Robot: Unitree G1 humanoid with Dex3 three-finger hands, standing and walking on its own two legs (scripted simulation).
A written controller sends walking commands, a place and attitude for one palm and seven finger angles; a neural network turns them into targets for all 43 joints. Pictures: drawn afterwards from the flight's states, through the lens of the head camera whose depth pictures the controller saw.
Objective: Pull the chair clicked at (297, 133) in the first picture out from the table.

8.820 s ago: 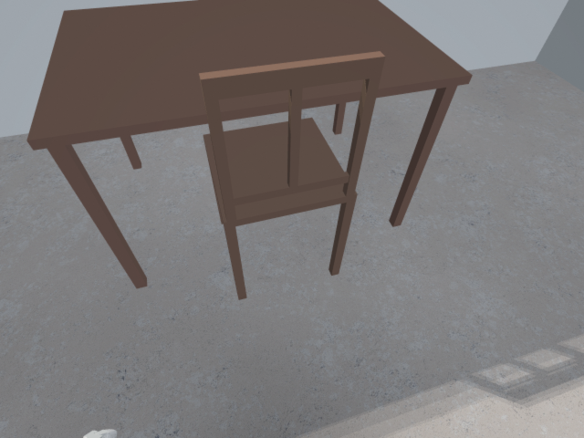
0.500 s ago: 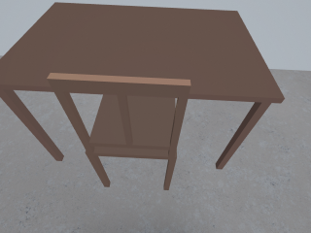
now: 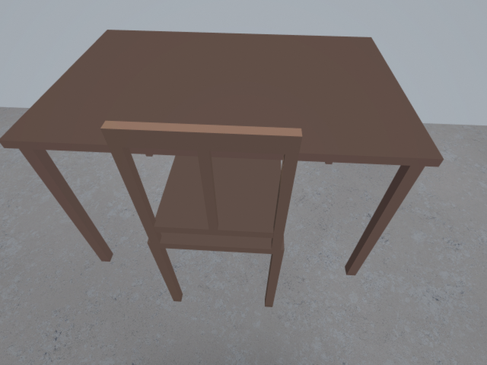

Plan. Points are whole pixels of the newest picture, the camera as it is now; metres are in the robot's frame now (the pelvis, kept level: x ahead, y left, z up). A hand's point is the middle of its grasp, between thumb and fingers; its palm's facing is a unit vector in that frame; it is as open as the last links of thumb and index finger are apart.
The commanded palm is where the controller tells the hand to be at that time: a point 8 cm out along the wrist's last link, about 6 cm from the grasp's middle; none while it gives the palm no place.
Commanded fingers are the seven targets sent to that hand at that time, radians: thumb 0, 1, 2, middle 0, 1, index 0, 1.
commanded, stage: look again from close up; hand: left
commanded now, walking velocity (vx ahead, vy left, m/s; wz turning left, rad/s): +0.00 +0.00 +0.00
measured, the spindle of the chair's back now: (209, 192) +0.51 +0.12 -0.07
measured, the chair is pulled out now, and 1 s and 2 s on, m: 0.00 0.00 0.00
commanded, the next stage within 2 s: shuffle to correct the standing spot in 0.98 s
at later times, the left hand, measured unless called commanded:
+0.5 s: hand out of the picture +0.01 +0.17 -0.17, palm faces +0.01 -0.98 -0.19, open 7.4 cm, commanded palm none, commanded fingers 0.00 0.90 0.90 -0.20 -0.30 -0.20 -0.30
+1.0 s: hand out of the picture +0.00 +0.16 -0.17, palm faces +0.02 -0.98 -0.17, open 7.4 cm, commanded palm none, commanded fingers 0.00 0.90 0.90 -0.20 -0.30 -0.20 -0.30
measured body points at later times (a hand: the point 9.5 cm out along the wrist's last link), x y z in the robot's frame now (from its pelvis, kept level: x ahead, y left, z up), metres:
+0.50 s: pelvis +0.01 +0.00 +0.00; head +0.01 +0.00 +0.45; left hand +0.01 +0.22 -0.16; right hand +0.00 -0.20 -0.16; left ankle +0.03 +0.10 -0.74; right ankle +0.01 -0.12 -0.74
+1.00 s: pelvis +0.02 +0.00 +0.00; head +0.03 +0.01 +0.45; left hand +0.00 +0.21 -0.16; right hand +0.02 -0.21 -0.16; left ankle +0.03 +0.10 -0.74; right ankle +0.01 -0.12 -0.74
